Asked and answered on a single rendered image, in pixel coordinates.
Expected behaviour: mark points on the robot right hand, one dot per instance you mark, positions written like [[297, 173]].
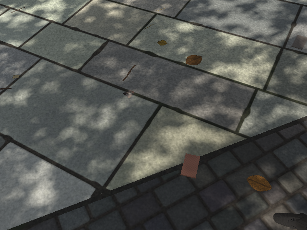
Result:
[[291, 220]]

